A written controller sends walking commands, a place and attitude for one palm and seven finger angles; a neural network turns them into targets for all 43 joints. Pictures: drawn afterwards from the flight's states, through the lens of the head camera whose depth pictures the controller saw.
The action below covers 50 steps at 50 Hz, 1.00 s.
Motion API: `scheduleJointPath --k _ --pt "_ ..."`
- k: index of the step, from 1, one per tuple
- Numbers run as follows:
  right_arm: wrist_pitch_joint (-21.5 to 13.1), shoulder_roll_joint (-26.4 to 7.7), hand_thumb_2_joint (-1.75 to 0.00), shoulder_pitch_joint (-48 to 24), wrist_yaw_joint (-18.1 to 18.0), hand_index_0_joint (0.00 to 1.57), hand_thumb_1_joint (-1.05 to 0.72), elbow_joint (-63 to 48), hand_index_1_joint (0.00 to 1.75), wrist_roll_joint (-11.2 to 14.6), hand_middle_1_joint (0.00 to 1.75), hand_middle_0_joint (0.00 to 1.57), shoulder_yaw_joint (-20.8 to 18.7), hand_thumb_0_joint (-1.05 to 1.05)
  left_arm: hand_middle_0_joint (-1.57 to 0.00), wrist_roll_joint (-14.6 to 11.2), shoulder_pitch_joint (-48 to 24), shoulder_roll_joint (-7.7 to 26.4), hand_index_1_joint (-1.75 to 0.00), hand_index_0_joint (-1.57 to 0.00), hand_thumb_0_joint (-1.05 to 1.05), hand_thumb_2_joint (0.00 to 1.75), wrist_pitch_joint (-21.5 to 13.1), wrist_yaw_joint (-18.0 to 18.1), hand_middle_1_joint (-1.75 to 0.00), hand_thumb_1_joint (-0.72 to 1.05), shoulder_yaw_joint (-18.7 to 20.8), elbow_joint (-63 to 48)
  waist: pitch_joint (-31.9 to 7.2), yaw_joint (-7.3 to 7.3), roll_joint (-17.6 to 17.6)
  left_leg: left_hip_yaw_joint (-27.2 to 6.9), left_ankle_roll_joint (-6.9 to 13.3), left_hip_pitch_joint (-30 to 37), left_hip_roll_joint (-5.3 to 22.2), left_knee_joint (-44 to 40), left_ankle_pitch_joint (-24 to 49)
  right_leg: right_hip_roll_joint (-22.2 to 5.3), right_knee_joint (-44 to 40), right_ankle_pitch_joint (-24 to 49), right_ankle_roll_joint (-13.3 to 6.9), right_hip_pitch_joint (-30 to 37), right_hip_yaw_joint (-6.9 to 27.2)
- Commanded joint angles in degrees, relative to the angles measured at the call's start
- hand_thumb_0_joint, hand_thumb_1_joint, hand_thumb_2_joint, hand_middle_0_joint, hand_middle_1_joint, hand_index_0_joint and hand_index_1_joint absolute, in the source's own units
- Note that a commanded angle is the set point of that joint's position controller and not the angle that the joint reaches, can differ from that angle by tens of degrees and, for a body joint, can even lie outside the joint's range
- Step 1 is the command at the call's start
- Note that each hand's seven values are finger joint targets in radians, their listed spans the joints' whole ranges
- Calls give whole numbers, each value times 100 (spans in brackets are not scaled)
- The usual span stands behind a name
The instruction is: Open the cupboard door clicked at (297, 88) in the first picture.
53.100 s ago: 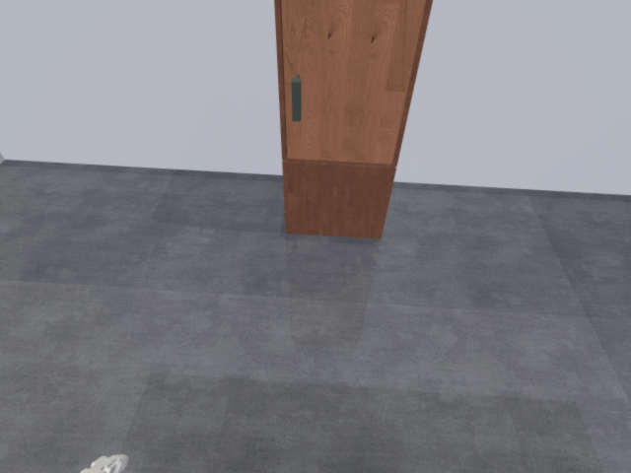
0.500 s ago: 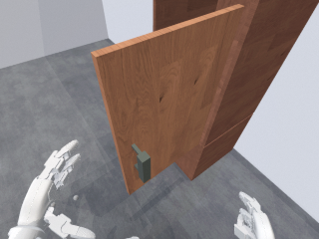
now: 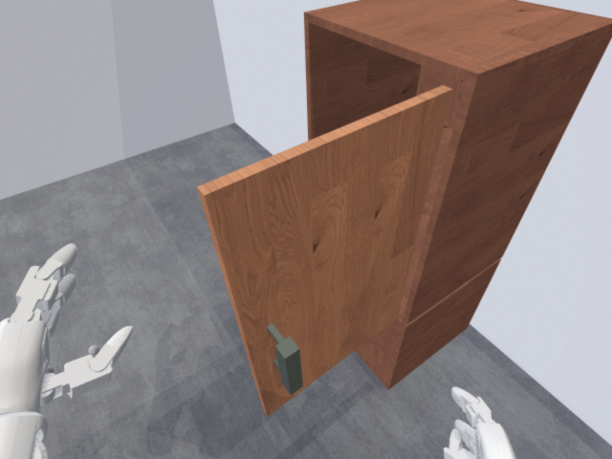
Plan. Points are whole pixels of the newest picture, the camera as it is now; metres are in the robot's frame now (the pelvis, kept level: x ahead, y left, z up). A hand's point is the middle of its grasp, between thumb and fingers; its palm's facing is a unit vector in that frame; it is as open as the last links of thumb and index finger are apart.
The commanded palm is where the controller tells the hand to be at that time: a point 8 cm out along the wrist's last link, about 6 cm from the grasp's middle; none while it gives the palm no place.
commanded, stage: draw the hand back to the body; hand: left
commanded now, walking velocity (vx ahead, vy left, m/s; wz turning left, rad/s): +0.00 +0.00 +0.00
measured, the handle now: (282, 357) +0.30 +0.08 -0.09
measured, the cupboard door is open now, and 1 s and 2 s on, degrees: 92 92 92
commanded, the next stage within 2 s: step back with the hand held close in 0.52 s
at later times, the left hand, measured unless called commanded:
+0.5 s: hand (80, 345) +0.17 +0.23 +0.17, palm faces +0.44 -0.80 -0.40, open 7.5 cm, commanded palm +0.13 +0.28 +0.18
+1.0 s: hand (64, 359) +0.16 +0.24 +0.16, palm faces +0.33 -0.79 -0.52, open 7.4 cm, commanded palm +0.10 +0.29 +0.18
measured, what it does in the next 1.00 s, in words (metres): stands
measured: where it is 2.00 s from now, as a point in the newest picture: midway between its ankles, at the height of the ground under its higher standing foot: outside the picture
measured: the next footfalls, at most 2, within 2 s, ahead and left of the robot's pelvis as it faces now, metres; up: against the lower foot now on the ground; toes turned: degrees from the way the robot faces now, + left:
none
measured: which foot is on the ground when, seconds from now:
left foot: down 0.00-1.00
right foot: down 0.00-1.00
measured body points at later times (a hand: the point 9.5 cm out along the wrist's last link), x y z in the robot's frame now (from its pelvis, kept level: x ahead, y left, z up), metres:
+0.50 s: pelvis -0.01 -0.02 +0.01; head -0.04 -0.04 +0.46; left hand +0.14 +0.27 +0.19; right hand +0.17 -0.25 -0.07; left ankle -0.03 +0.09 -0.73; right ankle -0.02 -0.12 -0.73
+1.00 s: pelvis -0.05 +0.00 +0.01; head -0.03 -0.01 +0.46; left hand +0.14 +0.28 +0.19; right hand +0.12 -0.26 -0.08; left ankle -0.03 +0.09 -0.73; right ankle -0.02 -0.12 -0.73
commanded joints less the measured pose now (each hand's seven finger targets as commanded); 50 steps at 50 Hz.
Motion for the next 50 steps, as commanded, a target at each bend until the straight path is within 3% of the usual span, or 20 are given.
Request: scheduleJointPath --k 1,7,11,15,19,22,28,30,31,32,33,34,35,37,40,43,48,50 --pt "-334 -585 -90 -784 -23 20 -90 -810 30 6 30 20 -288 0 -19 -28 -500 1020 -30 -19 0 81 -432 55 -30 69 1011 -1166 -36 43 57 -260 -188 170 248 -797 2555 -33 -593 1767 -114 538 123" --pt "-320 -597 -90 -921 0 20 -90 -677 30 -16 30 20 -339 0 -20 -85 -1010 1231 -30 -20 0 90 -575 22 -30 90 1400 -1232 -7 67 -7 -143 -106 432 212 -1007 2250 -19 -900 1790 -99 744 190" --pt "-243 -616 -90 -933 69 20 -90 -587 30 -21 30 20 -386 0 -20 -103 -667 733 -30 -20 0 90 -532 -84 -30 90 997 -661 348 24 -146 -103 -90 449 233 -1133 2045 -14 -1072 1641 -73 670 192" --pt "-216 -645 -90 -1036 44 20 -90 -590 30 -48 30 20 -432 0 -20 -82 -861 1039 -30 -20 0 90 -605 -73 -30 90 1201 -869 117 83 -217 -88 -47 539 190 -1195 1889 -18 -1178 1568 -78 857 252" --pt "-290 -583 -90 -1089 13 20 -90 -571 30 -65 30 20 -412 0 -20 -57 -986 1177 -30 -20 0 90 -690 -38 -30 90 1309 -1196 -79 103 15 -73 -48 673 141 -1200 1907 -23 -1227 1623 -81 931 298" --pt "-349 -563 -90 -1114 -8 20 -90 -517 30 -66 30 20 -407 0 -20 -47 -978 1152 -30 -20 0 90 -703 -25 -30 90 1293 -1136 130 91 150 -59 -51 663 141 -1233 1786 -30 -1325 1512 -86 834 324" --pt "-368 -579 -90 -1121 15 20 -90 -431 30 -66 30 20 -448 0 -20 -73 -899 996 -30 -20 0 90 -715 -74 -30 90 1207 -789 396 76 -175 -40 -29 662 153 -1296 1660 -5 -1489 1324 -53 731 346" --pt "-364 -585 -90 -1141 13 20 -90 -401 30 -60 30 20 -465 0 -20 -64 -883 966 -30 -20 0 90 -729 -92 -30 90 1174 -695 457 80 -174 -35 -35 673 145 -1318 1584 1 -1558 1172 -59 691 347" --pt "-364 -581 -90 -1146 16 20 -90 -401 30 -55 30 20 -464 0 -20 -69 -879 935 -30 -20 0 90 -738 -99 -30 90 1149 -699 466 75 -9 -21 -31 698 146 -1335 1546 -15 -1557 1139 -51 672 366" --pt "-379 -595 -90 -1171 9 20 -90 -396 30 -61 30 20 -457 0 -20 -65 -1385 1091 -30 -20 0 90 -784 -82 -30 90 1203 -932 295 52 -78 -37 -19 762 131 -1344 1501 -20 -1571 1088 -41 709 375" --pt "-238 -712 -90 -1041 11 20 -90 -599 30 -12 30 20 -452 0 -20 4 -1709 1704 -30 -20 0 90 -996 -41 -30 90 1861 -1051 742 -204 -390 -223 43 268 221 -1077 1174 -303 -1894 1171 -36 71 955" --pt "-128 -638 -90 -1036 16 20 -90 -480 30 -49 30 20 -482 0 -20 6 -1067 1297 -30 -20 0 90 -982 -98 -30 90 1585 -525 641 -233 -709 -243 37 340 202 -904 1126 -445 -1970 1075 -63 -24 944" --pt "-64 -653 -90 -1104 30 20 -90 -538 30 -49 30 20 -493 0 -20 28 -1049 1330 -30 -20 0 90 -983 -108 -30 90 1551 -642 666 -210 -598 -227 29 336 175 -876 1169 -493 -1990 1168 -86 -75 939" --pt "19 -668 -90 -1061 38 20 -90 -561 30 -73 30 20 -512 0 -20 28 -657 1151 -30 -20 0 90 -1030 -125 -30 90 1416 -671 358 -237 -454 -178 0 318 202 -834 1295 -560 -1857 1222 -88 -41 874" --pt "91 -716 -90 -1066 4 20 -90 -642 30 -84 30 20 -547 0 -20 15 -310 1221 -30 -20 0 90 -1115 -86 -30 90 1498 -1086 -233 -228 140 -214 -25 362 319 -1036 1956 -467 -1346 1965 -74 364 614" --pt "183 -697 -90 -1033 -17 20 -90 -766 30 -64 30 20 -600 0 -20 -6 -54 1396 -30 -20 0 90 -1119 -23 -30 90 1705 -1375 -716 -218 -68 -245 -47 281 394 -989 2539 -373 -958 2615 -33 693 556" --pt "293 -684 -90 -1052 -56 20 -90 -885 30 -16 30 20 -650 0 -20 -38 149 1467 -30 -20 0 90 -1088 41 -30 90 1837 -1379 -637 -222 -260 -341 -66 -61 446 -965 2596 -333 -707 2814 -31 638 574" --pt "306 -702 -90 -1085 -75 20 -90 -880 30 -26 30 20 -663 0 -20 -24 144 1469 -30 -20 0 90 -1097 59 -30 90 1848 -1359 -519 -218 -117 -383 -42 -277 459 -1031 2385 -311 -689 2592 -26 598 574"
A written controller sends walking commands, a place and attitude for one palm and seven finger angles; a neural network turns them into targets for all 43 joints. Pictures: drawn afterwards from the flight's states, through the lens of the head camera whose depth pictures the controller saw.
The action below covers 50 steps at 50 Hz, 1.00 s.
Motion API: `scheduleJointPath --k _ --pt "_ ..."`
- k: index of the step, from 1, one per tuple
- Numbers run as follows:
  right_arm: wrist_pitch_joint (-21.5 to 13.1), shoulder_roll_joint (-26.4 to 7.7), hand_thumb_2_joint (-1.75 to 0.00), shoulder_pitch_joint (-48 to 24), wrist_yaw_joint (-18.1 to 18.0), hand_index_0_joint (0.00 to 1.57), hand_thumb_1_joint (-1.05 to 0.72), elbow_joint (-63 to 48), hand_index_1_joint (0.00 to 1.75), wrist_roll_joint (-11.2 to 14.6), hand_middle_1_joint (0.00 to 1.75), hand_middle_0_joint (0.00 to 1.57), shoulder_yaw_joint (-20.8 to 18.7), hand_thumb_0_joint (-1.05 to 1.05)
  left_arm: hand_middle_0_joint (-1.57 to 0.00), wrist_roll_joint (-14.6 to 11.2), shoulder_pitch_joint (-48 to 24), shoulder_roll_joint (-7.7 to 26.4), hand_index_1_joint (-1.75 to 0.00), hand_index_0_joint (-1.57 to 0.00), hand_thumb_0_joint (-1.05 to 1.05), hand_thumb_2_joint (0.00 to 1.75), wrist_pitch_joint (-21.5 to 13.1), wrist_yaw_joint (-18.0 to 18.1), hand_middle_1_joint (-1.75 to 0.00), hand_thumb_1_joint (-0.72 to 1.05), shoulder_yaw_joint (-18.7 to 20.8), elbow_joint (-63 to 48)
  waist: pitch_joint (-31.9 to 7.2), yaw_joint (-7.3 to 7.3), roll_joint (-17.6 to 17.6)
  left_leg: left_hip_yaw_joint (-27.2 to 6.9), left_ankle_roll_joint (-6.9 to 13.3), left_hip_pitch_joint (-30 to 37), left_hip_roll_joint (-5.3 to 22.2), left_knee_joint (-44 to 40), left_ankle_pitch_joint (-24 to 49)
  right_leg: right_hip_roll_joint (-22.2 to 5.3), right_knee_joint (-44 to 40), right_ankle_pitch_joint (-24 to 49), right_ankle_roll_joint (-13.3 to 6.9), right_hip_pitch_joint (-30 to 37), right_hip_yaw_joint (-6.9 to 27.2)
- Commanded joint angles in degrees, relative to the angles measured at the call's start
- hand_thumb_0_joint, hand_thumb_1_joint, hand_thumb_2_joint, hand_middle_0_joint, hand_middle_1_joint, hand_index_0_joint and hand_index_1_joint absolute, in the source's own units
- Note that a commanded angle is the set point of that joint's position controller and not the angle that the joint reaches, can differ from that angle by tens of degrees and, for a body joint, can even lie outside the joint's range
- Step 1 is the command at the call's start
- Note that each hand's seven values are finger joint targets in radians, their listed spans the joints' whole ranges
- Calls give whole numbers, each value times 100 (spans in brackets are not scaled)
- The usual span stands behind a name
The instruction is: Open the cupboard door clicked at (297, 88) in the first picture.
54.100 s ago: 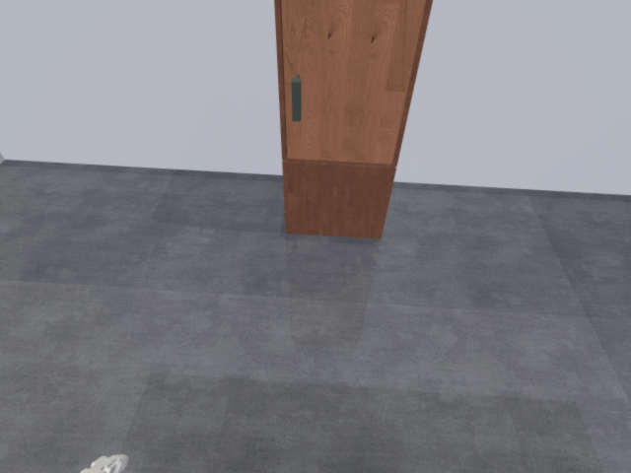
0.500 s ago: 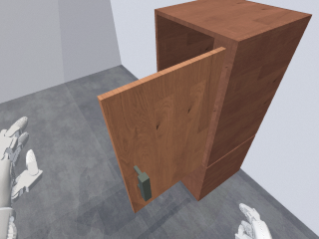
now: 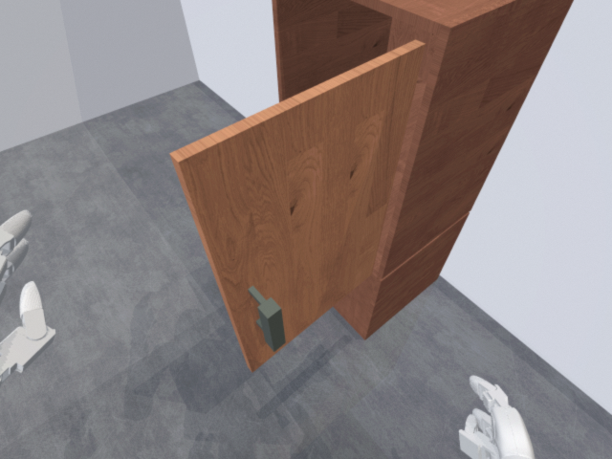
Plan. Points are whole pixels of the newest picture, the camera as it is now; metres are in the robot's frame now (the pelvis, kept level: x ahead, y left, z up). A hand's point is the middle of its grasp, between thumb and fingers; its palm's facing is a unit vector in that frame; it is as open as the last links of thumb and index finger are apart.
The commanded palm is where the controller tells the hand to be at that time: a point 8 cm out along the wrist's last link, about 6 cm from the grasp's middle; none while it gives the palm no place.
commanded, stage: step back with the hand held close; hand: left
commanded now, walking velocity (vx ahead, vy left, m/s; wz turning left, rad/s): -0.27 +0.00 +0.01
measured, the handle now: (265, 317) +0.35 +0.10 -0.10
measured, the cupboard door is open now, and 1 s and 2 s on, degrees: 92 92 92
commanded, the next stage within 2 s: stop stepping back and stand still in 0.96 s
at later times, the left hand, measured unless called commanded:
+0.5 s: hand out of the picture +0.12 +0.29 +0.16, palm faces +0.50 -0.71 -0.50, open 7.4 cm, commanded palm +0.06 +0.32 +0.17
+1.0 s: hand out of the picture +0.08 +0.26 +0.16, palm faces +0.39 -0.81 -0.43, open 7.4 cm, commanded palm +0.00 +0.30 +0.17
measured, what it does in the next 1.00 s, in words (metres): walks backwards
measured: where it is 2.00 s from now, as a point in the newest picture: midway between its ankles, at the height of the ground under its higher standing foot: outside the picture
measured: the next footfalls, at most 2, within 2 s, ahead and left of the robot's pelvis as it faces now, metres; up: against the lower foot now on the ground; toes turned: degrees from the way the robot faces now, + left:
right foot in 1.04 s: -0.25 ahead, -0.11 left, +0.00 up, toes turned -4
left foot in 1.28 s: -0.13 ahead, +0.07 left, +0.00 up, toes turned +0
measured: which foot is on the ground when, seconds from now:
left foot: down 0.00-1.00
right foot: down 0.00-0.66, up 0.68-1.00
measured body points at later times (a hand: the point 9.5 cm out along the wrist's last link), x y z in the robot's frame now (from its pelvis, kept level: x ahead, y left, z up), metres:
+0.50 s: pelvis -0.06 +0.01 -0.02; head -0.04 +0.03 +0.43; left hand +0.08 +0.33 +0.18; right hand +0.13 -0.21 -0.09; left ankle +0.01 +0.10 -0.74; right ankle +0.01 -0.11 -0.74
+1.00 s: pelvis -0.15 +0.00 -0.01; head -0.08 +0.04 +0.44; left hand +0.05 +0.30 +0.18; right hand +0.07 -0.20 -0.08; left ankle +0.01 +0.10 -0.74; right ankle -0.35 -0.11 -0.71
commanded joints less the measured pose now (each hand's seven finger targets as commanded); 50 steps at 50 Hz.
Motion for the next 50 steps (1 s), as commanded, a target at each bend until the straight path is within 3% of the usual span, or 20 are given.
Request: scheduleJointPath --k 1,12,16,18,20,22,25,27,29,31,32,33,34,35,36,38,40,43,47,50 --pt "-254 -589 -90 -604 -84 20 -90 -969 30 25 30 20 -215 0 -20 -13 -13 1018 -30 -20 0 90 -333 207 -30 90 949 -1027 -992 64 104 -567 -5 -250 426 -371 1388 -378 73 1511 35 729 467" --pt "-396 -755 -90 -472 -74 20 -90 -1075 30 -23 30 20 -206 0 -20 250 -422 939 -30 -20 0 90 -498 272 -30 90 882 -1297 -431 13 247 -1011 359 -2258 643 -939 -2042 -159 347 -549 99 1128 636" --pt "-538 -749 -90 -468 -82 20 -90 -1087 30 -54 30 20 -207 0 -20 364 -627 962 -30 -20 0 90 -613 297 -30 90 1004 -1566 -505 52 820 -1403 523 -3052 952 -1423 -2806 174 1274 -259 173 1792 445" --pt "-595 -723 -90 -417 -69 20 -90 -1076 30 -54 30 20 -224 0 -20 375 -493 1031 -30 -20 0 90 -664 302 -30 90 1139 -1559 -666 78 835 -1467 589 -3217 1026 -1373 -2685 261 1656 312 179 2081 476" --pt "-634 -710 -90 -405 -40 20 -90 -1058 30 -63 30 20 -240 0 -20 352 -341 1098 -30 -20 0 90 -688 281 -30 90 1257 -1475 -669 59 657 -1347 561 -3154 872 -1045 -2468 213 1514 566 135 1998 692" --pt "-654 -683 -90 -348 6 20 -90 -993 30 -37 30 20 -227 0 -20 266 -352 1000 -30 -20 0 90 -701 254 -30 90 1105 -1452 -562 -42 81 -1034 336 -2303 474 -373 -1710 -72 763 831 -31 1052 1175" --pt "-624 -674 -90 -297 38 20 -90 -804 30 -58 30 20 -269 0 -20 202 -592 1003 -30 -20 0 90 -690 247 -30 90 962 -1357 -493 -88 -486 -691 82 -1294 110 619 -1414 -648 -323 -324 -325 -293 1860" --pt "-607 -611 -90 -243 53 20 -90 -689 30 -23 30 20 -252 0 -20 150 -731 994 -30 -20 0 90 -703 299 -30 90 804 -1346 -465 -139 -673 -514 -84 -365 -57 1240 -1039 -981 -846 -1110 -476 -1351 1847" --pt "-564 -564 -90 -324 37 20 -90 -647 30 -23 30 20 -223 0 -20 132 -611 1093 -30 -20 0 90 -699 344 -30 90 879 -1268 -513 -138 -604 -525 -78 -113 -35 954 -815 -810 -747 -1093 -336 -1566 1428" --pt "-551 -631 -90 -452 -21 20 -90 -726 30 -9 30 20 -212 0 -20 116 -522 1204 -30 -20 0 90 -726 346 -30 90 1032 -1419 -513 -96 148 -1039 68 -753 318 -149 -1057 -232 -37 -958 -61 -946 898" --pt "-573 -715 -90 -513 -46 20 -90 -810 30 -11 30 20 -221 0 -20 142 -488 1205 -30 -20 0 90 -748 319 -30 90 1122 -1533 -607 -50 806 -1554 264 -1662 790 -1015 -1660 204 928 -768 113 -6 575" --pt "-630 -766 -90 -620 -61 20 -90 -881 30 -30 30 20 -248 0 -20 198 -457 1228 -30 -20 0 90 -789 295 -30 90 1285 -1665 -834 53 1490 -2355 573 -2743 1457 -1940 -2635 657 2380 -515 228 1197 319" --pt "-678 -699 -90 -639 -56 20 -90 -891 30 -107 30 20 -282 0 -20 246 -513 1265 -30 -20 0 90 -800 264 -30 90 1351 -1771 -967 90 1585 -2719 807 -3154 1873 -2398 -3058 774 3560 -988 205 1570 433" --pt "-713 -640 -90 -623 -45 20 -90 -873 30 -123 30 20 -299 0 -20 257 -549 1395 -30 -20 0 90 -816 269 -30 90 1448 -1810 -944 50 1504 -2812 899 -3119 2008 -2476 -2971 783 4264 -1284 193 1330 573" --pt "-754 -599 -90 -601 -2 20 -90 -811 30 -163 30 20 -317 0 -20 242 -518 1312 -30 -20 0 90 -790 270 -30 90 1427 -1789 -935 53 1072 -2676 962 -2895 2007 -2215 -2678 741 4535 -1409 161 1074 691" --pt "-850 -529 -90 -567 80 20 -90 -681 30 -138 30 20 -315 0 -20 117 -293 1132 -30 -20 0 90 -714 293 -30 90 1273 -1707 -970 117 559 -1961 810 -1553 1665 -1689 -1460 534 3924 -1694 115 174 568" --pt "-927 -517 -90 -560 113 20 -90 -568 30 -109 30 20 -298 0 -20 33 -103 896 -30 -20 0 90 -605 322 -30 90 989 -1658 -1114 123 723 -1559 550 -506 1423 -1646 -913 483 3130 -1946 78 -231 334" --pt "-979 -526 -90 -326 118 20 -90 -277 30 -174 30 20 -202 0 -20 -73 -439 807 -30 -20 0 90 -565 285 -30 90 676 -1724 -1386 12 1023 -1415 302 717 1341 -1747 263 495 1701 -2273 42 -420 222" --pt "-978 -521 -90 -181 198 20 -90 -109 30 -210 30 20 -256 0 -20 -111 -825 1115 -30 -20 0 90 -654 204 -30 90 763 -1879 -2297 69 1251 -1015 -58 2361 1279 -974 3837 539 463 -1863 -41 -356 140" --pt "-884 -459 -90 -367 298 20 -90 -366 30 -222 30 20 -232 0 -20 -209 -351 1616 -30 -20 0 90 -711 99 -30 90 1348 -2097 -2811 223 1059 -755 16 2857 1186 -456 4784 480 -93 -1274 -9 -247 101"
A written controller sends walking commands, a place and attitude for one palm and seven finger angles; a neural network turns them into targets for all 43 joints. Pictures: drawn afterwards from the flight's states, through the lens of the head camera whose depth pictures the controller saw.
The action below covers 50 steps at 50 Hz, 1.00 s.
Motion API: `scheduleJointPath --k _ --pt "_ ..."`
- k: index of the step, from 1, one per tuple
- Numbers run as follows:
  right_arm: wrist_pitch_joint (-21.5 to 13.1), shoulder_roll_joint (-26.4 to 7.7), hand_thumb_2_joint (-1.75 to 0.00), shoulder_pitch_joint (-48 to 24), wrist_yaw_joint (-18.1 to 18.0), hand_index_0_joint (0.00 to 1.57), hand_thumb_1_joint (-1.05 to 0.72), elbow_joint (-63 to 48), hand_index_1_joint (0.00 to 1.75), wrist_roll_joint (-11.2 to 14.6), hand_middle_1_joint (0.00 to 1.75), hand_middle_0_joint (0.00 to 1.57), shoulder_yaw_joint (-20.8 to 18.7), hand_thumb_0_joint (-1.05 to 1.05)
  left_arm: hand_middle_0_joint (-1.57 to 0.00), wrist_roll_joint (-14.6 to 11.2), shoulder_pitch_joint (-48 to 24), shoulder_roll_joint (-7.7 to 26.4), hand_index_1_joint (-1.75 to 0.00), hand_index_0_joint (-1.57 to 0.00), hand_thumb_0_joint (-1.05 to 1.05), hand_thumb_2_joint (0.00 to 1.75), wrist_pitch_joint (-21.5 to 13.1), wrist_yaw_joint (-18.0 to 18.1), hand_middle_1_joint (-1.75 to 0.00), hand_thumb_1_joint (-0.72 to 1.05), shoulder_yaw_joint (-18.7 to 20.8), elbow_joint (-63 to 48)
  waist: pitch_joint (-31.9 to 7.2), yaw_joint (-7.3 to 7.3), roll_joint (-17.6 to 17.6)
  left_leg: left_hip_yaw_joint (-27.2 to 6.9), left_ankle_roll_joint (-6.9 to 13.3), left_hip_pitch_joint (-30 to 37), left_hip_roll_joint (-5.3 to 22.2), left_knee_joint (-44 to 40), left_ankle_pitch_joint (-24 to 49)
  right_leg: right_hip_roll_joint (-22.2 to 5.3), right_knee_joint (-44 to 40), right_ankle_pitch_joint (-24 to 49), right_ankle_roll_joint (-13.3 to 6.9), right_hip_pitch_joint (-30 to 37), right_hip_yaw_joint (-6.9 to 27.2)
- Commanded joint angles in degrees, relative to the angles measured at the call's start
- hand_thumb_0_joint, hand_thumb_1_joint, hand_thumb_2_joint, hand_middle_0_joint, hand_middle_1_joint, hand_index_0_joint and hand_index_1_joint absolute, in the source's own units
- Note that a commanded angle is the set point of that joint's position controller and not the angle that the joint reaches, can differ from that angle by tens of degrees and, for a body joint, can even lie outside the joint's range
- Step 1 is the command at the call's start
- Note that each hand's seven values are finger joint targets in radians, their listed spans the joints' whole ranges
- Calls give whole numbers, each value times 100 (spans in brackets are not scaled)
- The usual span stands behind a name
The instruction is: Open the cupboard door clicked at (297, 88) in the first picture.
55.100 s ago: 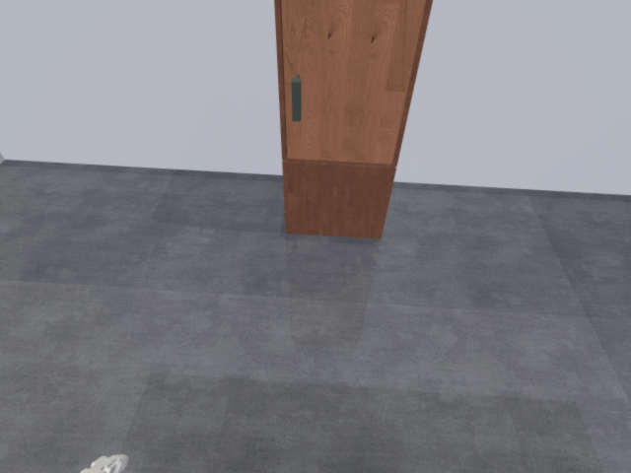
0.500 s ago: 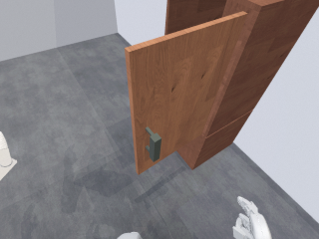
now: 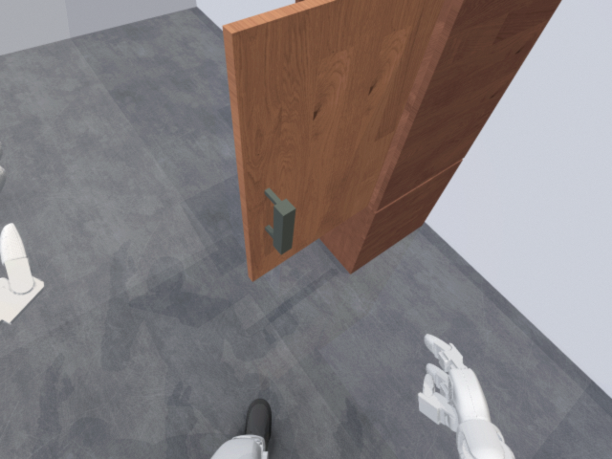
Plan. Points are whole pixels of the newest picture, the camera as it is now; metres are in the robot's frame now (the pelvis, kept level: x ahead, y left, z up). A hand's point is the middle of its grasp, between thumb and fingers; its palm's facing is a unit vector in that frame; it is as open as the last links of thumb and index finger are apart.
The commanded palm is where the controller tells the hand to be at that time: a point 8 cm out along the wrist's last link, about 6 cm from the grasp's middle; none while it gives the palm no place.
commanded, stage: stop stepping back and stand still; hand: left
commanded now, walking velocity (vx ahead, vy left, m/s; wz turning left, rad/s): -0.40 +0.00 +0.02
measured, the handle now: (276, 220) +0.50 +0.11 -0.09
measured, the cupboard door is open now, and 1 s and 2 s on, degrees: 92 92 92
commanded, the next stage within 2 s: let the arm hang, fingers relaxed in 1.44 s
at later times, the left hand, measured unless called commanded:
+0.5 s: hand out of the picture +0.11 +0.20 +0.16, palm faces +0.36 -0.82 -0.46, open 7.4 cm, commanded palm +0.04 +0.26 +0.18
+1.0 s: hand out of the picture +0.05 +0.24 +0.17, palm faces +0.40 -0.80 -0.44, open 7.4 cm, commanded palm -0.01 +0.28 +0.18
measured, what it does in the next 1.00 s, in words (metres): walks backwards: right foot, then left foot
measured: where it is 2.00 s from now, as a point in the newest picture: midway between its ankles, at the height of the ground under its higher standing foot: outside the picture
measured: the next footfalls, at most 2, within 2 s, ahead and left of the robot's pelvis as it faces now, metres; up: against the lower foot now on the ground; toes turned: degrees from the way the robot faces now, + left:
right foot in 0.04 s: -0.10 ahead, -0.12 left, +0.00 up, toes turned -3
left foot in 0.28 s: +0.02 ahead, +0.07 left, +0.00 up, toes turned +2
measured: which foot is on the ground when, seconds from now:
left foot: down 0.00-0.08, up 0.10-0.26, down 0.28-0.48, up 0.50-0.68, down 0.70-1.00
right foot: up 0.00-0.02, down 0.04-1.00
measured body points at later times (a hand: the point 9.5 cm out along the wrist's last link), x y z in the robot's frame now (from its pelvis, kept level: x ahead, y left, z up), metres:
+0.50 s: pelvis -0.11 -0.04 -0.01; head -0.12 -0.04 +0.44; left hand +0.08 +0.24 +0.18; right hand +0.03 -0.30 -0.09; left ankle -0.03 +0.06 -0.73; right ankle -0.14 -0.12 -0.74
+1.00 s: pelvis -0.15 -0.02 +0.01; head -0.15 -0.01 +0.46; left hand +0.02 +0.28 +0.19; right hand +0.03 -0.24 -0.06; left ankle -0.11 +0.10 -0.73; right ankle -0.14 -0.11 -0.73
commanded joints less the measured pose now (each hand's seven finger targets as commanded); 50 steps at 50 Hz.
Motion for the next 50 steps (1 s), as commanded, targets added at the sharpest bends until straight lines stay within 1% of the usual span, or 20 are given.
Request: scheduleJointPath --k 1,2,4,5,6,8,10,13,15,17,20,22,23,25,26,30,33,37,39,50 --pt "-65 -972 -90 77 21 20 -90 -813 30 76 30 20 -399 0 -20 -153 435 1422 -30 -20 0 90 -483 -101 -30 90 1158 -1577 -2529 15 1267 -740 -1 4260 791 886 2107 -54 -1107 821 39 -1092 -161" --pt "29 -995 -90 -126 26 20 -90 -947 30 117 30 20 -382 0 -20 -187 556 1607 -30 -20 0 90 -515 -122 -30 90 1401 -1718 -2296 60 965 -578 -9 3664 662 1093 1047 -337 -1504 1505 12 -990 -17" --pt "215 -862 -90 -307 -33 20 -90 -1145 30 269 30 20 -236 0 -20 -256 939 1946 -30 -20 0 90 -536 -72 -30 90 1793 -1677 -1628 12 -434 -60 -296 2097 -241 2473 -2248 -1823 -2021 2294 -290 -1409 1158" --pt "281 -899 -90 -272 -33 20 -90 -1161 30 332 30 20 -222 0 -20 -311 1107 2006 -30 -20 0 90 -533 18 -30 90 1970 -1673 -1326 72 -639 -132 -386 791 -563 3618 -3106 -2311 -1802 3810 -277 -1024 1415" --pt "296 -909 -90 -118 -34 20 -90 -1109 30 407 30 20 -254 0 -20 -216 1408 1647 -30 -20 0 90 -484 5 -30 90 1668 -1278 -869 -75 -984 -378 -366 -63 -658 4304 -3072 -2053 -1292 5196 -105 -606 912" --pt "354 -693 -90 -122 -109 20 -90 -1100 30 360 30 20 -205 0 -20 -74 1710 1381 -30 -20 0 90 -249 -16 -30 90 1623 -841 -938 -258 -427 -195 -294 -323 -336 3731 -2543 -1733 -761 5679 -133 -174 365" --pt "331 -809 -90 -85 -213 20 -90 -1014 30 375 30 20 -168 0 -20 -71 1192 1025 -30 -20 0 90 -124 47 -30 90 1165 -452 -481 -375 -140 61 -219 491 -324 2921 -2313 -1751 -761 5362 -317 -666 453" --pt "244 -1158 -90 435 -356 20 -90 -646 30 359 30 20 -292 0 -20 -13 341 960 -30 -20 0 90 -54 143 -30 90 759 259 -727 -550 -55 162 63 2084 -485 1591 -1151 -1384 66 5850 437 -896 85" --pt "175 -1350 -90 486 -350 20 -90 -724 30 452 30 20 -355 0 -20 39 -138 900 -30 -20 0 90 -44 100 -30 90 391 233 -946 -489 298 -709 499 2993 314 1631 803 -876 1122 4181 828 -1575 -66" --pt "107 -1272 -90 628 -247 20 -90 -811 30 363 30 20 -358 0 -20 166 -108 945 -30 -20 0 90 -64 143 -30 90 386 -68 -949 -314 857 -2066 1038 3018 1081 1320 2008 -454 1663 402 581 -2174 90" --pt "-105 -1237 -90 365 -243 20 -90 -852 30 291 30 20 -379 0 -20 209 -285 1210 -30 -20 0 90 -117 90 -30 90 599 -1059 -282 -213 708 -1950 708 567 939 -22 -2561 -525 1032 -439 183 -463 23" --pt "-80 -1163 -90 297 -248 20 -90 -990 30 312 30 20 -332 0 -20 259 454 1112 -30 -20 0 90 -128 135 -30 90 731 -1015 -83 -165 908 -1168 300 -362 444 184 -3718 -563 -134 451 22 357 -223" --pt "-45 -1116 -90 325 -243 20 -90 -1069 30 311 30 20 -330 0 -20 275 645 1194 -30 -20 0 90 -167 139 -30 90 830 -1080 -68 -237 706 -791 78 -445 41 922 -3712 -883 -700 314 -154 219 312" --pt "100 -1085 -90 400 -191 20 -90 -1019 30 253 30 20 -427 0 -20 230 667 1396 -30 -20 0 90 -290 165 -30 90 1124 -1149 -137 -275 -416 -470 -302 228 -467 3560 -3217 -2495 -2340 -1324 -872 -1447 2574" --pt "132 -1061 -90 498 -219 20 -90 -816 30 272 30 20 -472 0 -20 170 651 1095 -30 -20 0 90 -297 156 -30 90 926 -802 258 -331 -473 -602 -346 259 -416 4489 -3110 -2522 -2517 -1206 -906 -2076 2612" --pt "73 -878 -90 507 -344 20 -90 -748 30 281 30 20 -301 0 -20 210 266 769 -30 -20 0 90 -387 137 -30 90 671 119 196 -403 -83 -434 -262 625 -29 3048 -2680 -1774 -1643 1197 -555 -1395 909" --pt "-92 -954 -90 637 -429 20 -90 -603 30 253 30 20 -284 0 -20 252 -2 594 -30 -20 0 90 -377 167 -30 90 421 362 -32 -361 151 -247 -122 1625 -177 1265 -2020 -1359 -1197 1814 -234 -1048 591" --pt "-205 -1190 -90 548 -424 20 -90 -760 30 317 30 20 -371 0 -20 245 -212 652 -30 -20 0 90 -345 113 -30 90 210 -250 -521 -199 151 -838 84 2122 454 1093 -740 -807 -829 2324 312 -719 426" --pt "-207 -1054 -90 564 -382 20 -90 -742 30 272 30 20 -302 0 -20 299 -114 680 -30 -20 0 90 -277 84 -30 90 260 -379 -663 -299 172 -582 -11 1923 205 1205 -350 -833 -655 3050 155 -396 232" --pt "-116 -973 -90 351 -330 20 -90 -901 30 220 30 20 -277 0 -20 186 370 754 -30 -20 0 90 -247 129 -30 90 603 -324 -55 -293 672 -661 -143 1330 52 679 -2661 -765 -1494 678 33 -864 373"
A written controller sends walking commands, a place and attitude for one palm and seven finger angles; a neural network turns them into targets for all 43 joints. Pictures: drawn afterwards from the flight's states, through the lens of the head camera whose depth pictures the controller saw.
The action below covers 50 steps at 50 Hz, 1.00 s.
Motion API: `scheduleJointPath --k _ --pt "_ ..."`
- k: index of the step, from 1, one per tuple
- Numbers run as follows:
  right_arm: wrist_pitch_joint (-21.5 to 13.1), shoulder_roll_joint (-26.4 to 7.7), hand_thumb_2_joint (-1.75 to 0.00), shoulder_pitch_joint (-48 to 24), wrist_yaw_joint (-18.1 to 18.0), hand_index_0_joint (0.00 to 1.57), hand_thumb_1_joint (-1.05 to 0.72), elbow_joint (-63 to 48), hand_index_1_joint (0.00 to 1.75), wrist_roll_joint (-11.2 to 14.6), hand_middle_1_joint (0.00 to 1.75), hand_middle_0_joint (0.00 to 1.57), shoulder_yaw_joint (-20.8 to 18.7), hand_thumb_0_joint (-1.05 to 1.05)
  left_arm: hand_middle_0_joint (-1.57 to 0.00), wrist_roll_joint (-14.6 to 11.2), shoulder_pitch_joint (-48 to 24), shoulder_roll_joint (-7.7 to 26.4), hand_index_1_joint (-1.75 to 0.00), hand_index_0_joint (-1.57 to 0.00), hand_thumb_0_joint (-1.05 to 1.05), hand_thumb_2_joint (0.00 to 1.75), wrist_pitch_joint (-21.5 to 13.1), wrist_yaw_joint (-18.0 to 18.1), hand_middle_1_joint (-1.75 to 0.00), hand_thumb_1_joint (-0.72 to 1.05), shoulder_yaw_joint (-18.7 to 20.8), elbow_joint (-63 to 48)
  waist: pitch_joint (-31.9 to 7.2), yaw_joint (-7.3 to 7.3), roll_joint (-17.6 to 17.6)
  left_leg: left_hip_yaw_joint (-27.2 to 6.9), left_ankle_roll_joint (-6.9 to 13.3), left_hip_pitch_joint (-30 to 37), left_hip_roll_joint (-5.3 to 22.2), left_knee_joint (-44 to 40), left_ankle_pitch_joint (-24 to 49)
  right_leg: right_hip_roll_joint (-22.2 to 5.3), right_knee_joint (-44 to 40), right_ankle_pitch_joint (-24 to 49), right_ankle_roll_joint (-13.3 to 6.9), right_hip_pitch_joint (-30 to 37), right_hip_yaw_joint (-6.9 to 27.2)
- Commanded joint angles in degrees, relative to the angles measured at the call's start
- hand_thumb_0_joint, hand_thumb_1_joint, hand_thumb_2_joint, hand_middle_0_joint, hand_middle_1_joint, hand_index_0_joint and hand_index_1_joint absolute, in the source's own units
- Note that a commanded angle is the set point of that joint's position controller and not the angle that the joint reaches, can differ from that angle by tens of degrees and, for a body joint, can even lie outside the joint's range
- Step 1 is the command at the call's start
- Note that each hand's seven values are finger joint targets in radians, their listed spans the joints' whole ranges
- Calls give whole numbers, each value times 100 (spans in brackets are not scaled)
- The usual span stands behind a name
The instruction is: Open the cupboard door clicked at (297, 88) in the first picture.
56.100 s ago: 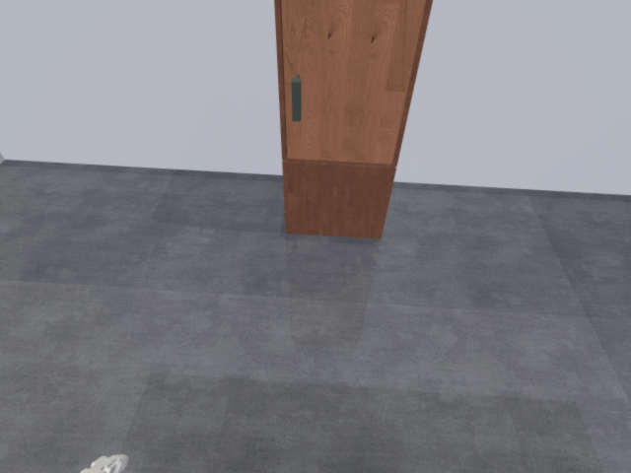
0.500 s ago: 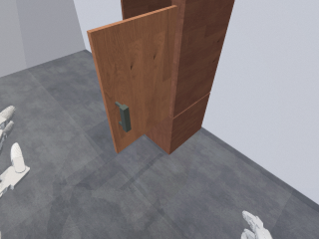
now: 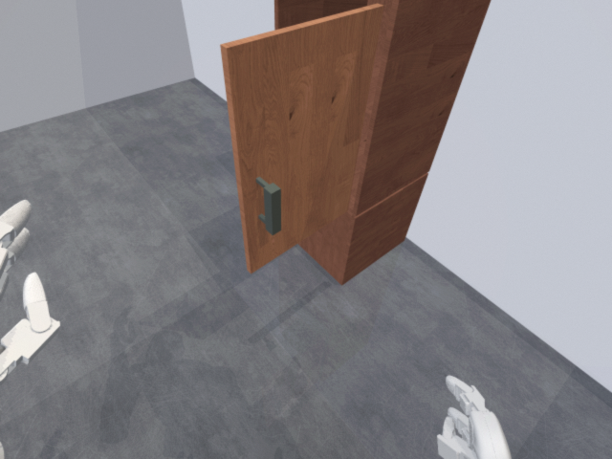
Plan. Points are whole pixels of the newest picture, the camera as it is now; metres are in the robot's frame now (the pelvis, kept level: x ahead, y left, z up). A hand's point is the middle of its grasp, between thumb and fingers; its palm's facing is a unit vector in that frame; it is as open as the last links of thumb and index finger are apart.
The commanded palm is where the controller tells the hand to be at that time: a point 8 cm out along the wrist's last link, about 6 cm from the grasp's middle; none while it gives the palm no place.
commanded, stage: stop stepping back and stand still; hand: left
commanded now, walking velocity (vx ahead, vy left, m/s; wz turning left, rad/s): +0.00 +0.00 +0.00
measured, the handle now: (266, 205) +0.65 +0.12 -0.10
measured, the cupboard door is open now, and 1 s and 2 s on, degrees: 92 92 92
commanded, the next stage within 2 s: let the arm hang, fingers relaxed in 0.44 s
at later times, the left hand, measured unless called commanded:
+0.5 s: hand (33, 316) +0.21 +0.28 +0.16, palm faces +0.40 -0.78 -0.48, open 7.4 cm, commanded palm +0.15 +0.32 +0.18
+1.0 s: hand out of the picture +0.02 +0.18 -0.18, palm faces +0.03 -0.98 -0.21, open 7.1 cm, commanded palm none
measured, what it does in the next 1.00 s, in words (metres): stands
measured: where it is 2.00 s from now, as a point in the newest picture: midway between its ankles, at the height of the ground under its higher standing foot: outside the picture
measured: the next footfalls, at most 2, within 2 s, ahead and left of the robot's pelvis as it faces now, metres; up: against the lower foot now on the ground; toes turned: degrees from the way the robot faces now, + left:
none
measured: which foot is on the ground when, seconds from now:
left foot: down 0.00-1.00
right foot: down 0.00-1.00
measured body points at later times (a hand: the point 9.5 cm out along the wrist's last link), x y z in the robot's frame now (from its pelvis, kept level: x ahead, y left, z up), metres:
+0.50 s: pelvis +0.01 +0.02 +0.00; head +0.02 +0.02 +0.45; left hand +0.18 +0.32 +0.18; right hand +0.17 -0.21 -0.08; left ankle +0.04 +0.12 -0.74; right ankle +0.01 -0.10 -0.74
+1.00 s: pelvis +0.00 -0.02 +0.00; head +0.04 +0.00 +0.45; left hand +0.01 +0.23 -0.16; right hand +0.06 -0.29 -0.14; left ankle +0.04 +0.12 -0.74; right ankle +0.01 -0.09 -0.74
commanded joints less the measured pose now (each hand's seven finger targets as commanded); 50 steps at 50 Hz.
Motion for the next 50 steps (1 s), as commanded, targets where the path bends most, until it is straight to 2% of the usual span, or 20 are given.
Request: scheduleJointPath --k 1,5,10,13,15,20,26,27,28,29,31,32,34,35,37,39,42,46,48,50 --pt "-185 -733 -90 -448 -87 20 -90 -784 30 27 30 20 -303 0 -20 -54 -160 998 -30 -20 0 90 -294 138 -30 90 891 -872 -8 -37 550 -465 84 -140 192 -703 -694 -483 -907 -772 125 -293 754" --pt "-207 -773 -90 -437 -99 20 -90 -760 30 39 30 20 -321 0 -20 -42 -307 861 -30 -20 0 90 -263 105 -30 90 696 -763 -83 -42 462 -521 96 -56 248 -878 -799 -397 -895 -711 177 -269 614" --pt "-318 -832 -90 -442 -133 20 -90 -772 30 26 30 20 -312 0 -20 37 -565 994 -30 -20 0 90 -272 123 -30 90 695 -1200 -331 4 878 -754 141 -175 374 -1374 -1006 -210 -416 -349 256 197 351" --pt "-354 -811 -90 -422 -135 20 -90 -790 30 24 30 20 -300 0 -20 56 -397 971 -30 -20 0 90 -289 153 -30 90 737 -1309 -432 44 894 -793 164 -297 405 -1466 -1018 -191 -236 -132 271 473 292" --pt "-376 -810 -90 -412 -132 20 -90 -768 30 4 30 20 -307 0 -20 65 -294 1090 -30 -20 0 90 -299 170 -30 90 862 -1334 -448 53 870 -779 132 -329 368 -1444 -884 -206 -256 -72 256 545 275" --pt "-335 -784 -90 -383 -91 20 -90 -714 30 1 30 20 -331 0 -20 -13 45 998 -30 -20 0 90 -296 164 -30 90 902 -924 -358 23 390 -541 39 -82 213 -978 -282 -387 -654 107 190 255 410" --pt "-286 -795 -90 -428 -91 20 -90 -691 30 36 30 20 -338 0 -20 -55 -50 906 -30 -20 0 90 -286 116 -30 90 760 -844 -374 5 439 -507 10 111 200 -898 180 -358 -647 253 215 119 358" --pt "-406 -1821 -90 -645 429 20 -90 762 30 81 30 20 -656 0 -20 390 -612 -54 -30 -20 0 90 516 -694 -30 90 -1552 3546 -49 -259 561 -821 157 -397 427 43 1567 -743 319 1014 20 -536 189" --pt "31 -1562 -90 -195 438 20 -90 755 30 102 30 20 -662 0 -20 334 -656 -59 -30 -20 0 90 952 -795 -30 90 -1391 3728 -487 -151 442 -689 122 49 461 24 2126 -696 285 724 5 -512 405" --pt "146 -1547 -90 -172 417 20 -90 612 30 105 30 20 -640 0 -20 312 -675 -84 -30 -20 0 90 1071 -811 -30 90 -1418 3641 -458 -137 502 -729 188 83 543 8 2086 -605 405 267 31 -631 322" --pt "293 -1556 -90 -262 394 20 -90 636 30 21 30 20 -553 0 -20 356 -967 -28 -30 -20 0 90 1025 -810 -30 90 -1481 4145 -698 -30 -59 -1091 416 -235 659 -78 1956 -512 609 97 -14 -299 369" --pt "344 -1567 -90 -320 396 20 -90 651 30 -5 30 20 -511 0 -20 368 -1082 71 -30 -20 0 90 1010 -809 -30 90 -1506 4457 -739 6 -452 -1108 437 -272 615 -61 1856 -549 549 278 -53 -105 423" --pt "437 -1584 -90 -382 403 20 -90 776 30 -38 30 20 -505 0 -20 392 -1404 259 -30 -20 0 90 968 -810 -30 90 -1539 5127 -861 15 -1081 -921 352 -149 395 139 1546 -835 305 903 -192 14 644" --pt "499 -1569 -90 -392 414 20 -90 850 30 -35 30 20 -497 0 -20 381 -1575 348 -30 -20 0 90 974 -803 -30 90 -1579 5455 -772 -25 -1051 -787 285 -41 251 242 1331 -1005 188 966 -288 -153 732" --pt "631 -1394 -90 -391 413 20 -90 1065 30 -72 30 20 -425 0 -20 335 -1870 306 -30 -20 0 90 1017 -779 -30 90 -1706 6077 -556 -88 -606 -627 206 151 113 220 1046 -1134 15 897 -374 -364 832" --pt "712 -1341 -90 -409 404 20 -90 1245 30 -98 30 20 -376 0 -20 301 -1982 262 -30 -20 0 90 1044 -756 -30 90 -1806 6594 -493 -88 174 -683 194 247 185 -50 1071 -1002 -3 617 -296 -283 750" --pt "771 -1229 -90 -471 369 20 -90 1523 30 -77 30 20 -326 0 -20 261 -1859 175 -30 -20 0 90 1047 -739 -30 90 -1873 7324 -387 1 724 -743 192 169 237 -276 861 -911 -228 376 -206 3 739" --pt "841 -1167 -90 -283 319 20 -90 1898 30 -67 30 20 -338 0 -20 240 -1892 115 -30 -20 0 90 1025 -744 -30 90 -1866 7992 -200 -38 793 -686 149 294 247 -325 350 -967 -727 -181 -272 -76 808" --pt "873 -1135 -90 -176 315 20 -90 2085 30 -63 30 20 -336 0 -20 225 -1947 130 -30 -20 0 90 1029 -757 -30 90 -1890 8237 -27 -56 679 -660 131 292 217 -349 91 -993 -960 -639 -300 -204 849" --pt "887 -1191 -90 -76 309 20 -90 2213 30 -56 30 20 -364 0 -20 226 -2002 178 -30 -20 0 90 1018 -758 -30 90 -1875 8423 64 -72 363 -621 127 399 216 -301 71 -1006 -1141 -853 -320 -296 882"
